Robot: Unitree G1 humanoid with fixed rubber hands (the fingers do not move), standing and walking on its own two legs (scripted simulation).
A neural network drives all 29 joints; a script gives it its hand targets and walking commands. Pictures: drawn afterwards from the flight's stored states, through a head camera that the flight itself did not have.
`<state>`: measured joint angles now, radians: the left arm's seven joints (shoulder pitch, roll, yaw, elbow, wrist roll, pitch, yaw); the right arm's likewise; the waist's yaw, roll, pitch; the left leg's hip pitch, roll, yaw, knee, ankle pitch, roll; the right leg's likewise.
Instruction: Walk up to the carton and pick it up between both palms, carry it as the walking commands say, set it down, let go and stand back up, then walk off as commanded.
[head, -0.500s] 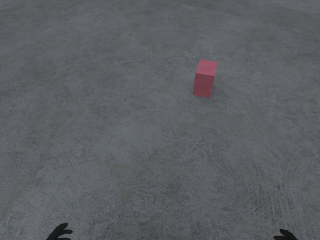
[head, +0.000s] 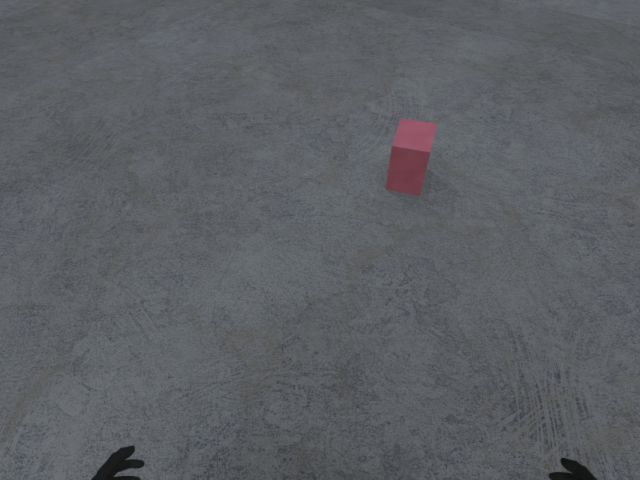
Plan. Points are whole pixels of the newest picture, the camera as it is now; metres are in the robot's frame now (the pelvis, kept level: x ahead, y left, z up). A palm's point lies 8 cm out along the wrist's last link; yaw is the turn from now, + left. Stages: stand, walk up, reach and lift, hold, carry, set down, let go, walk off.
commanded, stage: stand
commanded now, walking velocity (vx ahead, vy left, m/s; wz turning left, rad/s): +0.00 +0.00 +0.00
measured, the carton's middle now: (410, 157) +1.52 -0.34 -0.66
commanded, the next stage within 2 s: walk up in 0.12 s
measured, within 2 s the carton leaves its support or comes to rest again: neither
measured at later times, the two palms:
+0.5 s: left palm (159, 457) +0.16 +0.25 -0.10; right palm out of the picture +0.04 -0.34 -0.11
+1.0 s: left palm (205, 433) +0.20 +0.20 -0.14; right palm (518, 306) +0.41 -0.31 -0.12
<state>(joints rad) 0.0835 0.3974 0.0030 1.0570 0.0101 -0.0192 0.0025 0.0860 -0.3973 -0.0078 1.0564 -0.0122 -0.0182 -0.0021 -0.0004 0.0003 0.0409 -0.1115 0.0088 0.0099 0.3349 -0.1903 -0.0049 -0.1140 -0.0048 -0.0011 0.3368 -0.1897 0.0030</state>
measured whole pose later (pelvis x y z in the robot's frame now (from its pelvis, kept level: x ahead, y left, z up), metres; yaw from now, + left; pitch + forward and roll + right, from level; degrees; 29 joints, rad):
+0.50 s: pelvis +0.03 -0.03 +0.00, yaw -5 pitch -1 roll -1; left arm 0.12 0.33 0.06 0.95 0.03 0.03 -0.08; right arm 0.24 -0.35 -0.06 1.00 -0.04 -0.03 0.00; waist -0.02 0.03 0.03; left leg -0.05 0.11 0.07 0.29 -0.22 -0.05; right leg -0.41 -0.05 -0.04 0.78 -0.33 0.02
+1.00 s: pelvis +0.26 -0.06 -0.02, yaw -7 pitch +1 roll +1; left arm 0.46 0.24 0.06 1.03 0.02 -0.07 0.00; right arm 0.02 -0.24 -0.03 0.88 -0.03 -0.02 0.08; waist 0.09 -0.02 0.04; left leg -0.48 0.06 0.14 0.55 -0.16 -0.01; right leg 0.09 -0.12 -0.08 0.27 -0.37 0.09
